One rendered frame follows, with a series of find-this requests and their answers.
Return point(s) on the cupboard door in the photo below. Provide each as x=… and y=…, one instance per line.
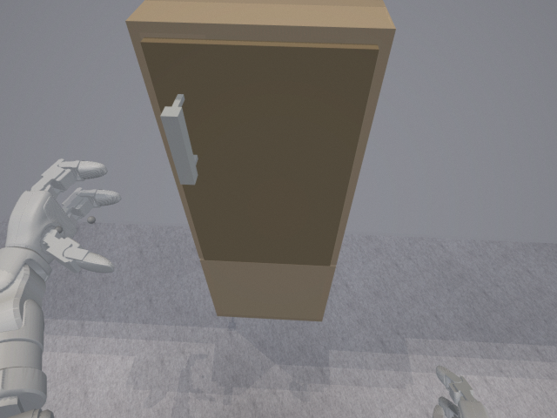
x=276, y=127

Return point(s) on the robot left forearm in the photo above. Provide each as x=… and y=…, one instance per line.
x=23, y=384

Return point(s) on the robot left hand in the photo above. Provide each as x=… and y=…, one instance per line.
x=37, y=213

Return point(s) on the robot right hand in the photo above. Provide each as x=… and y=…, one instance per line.
x=462, y=394

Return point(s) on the handle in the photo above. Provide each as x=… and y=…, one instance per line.
x=175, y=129

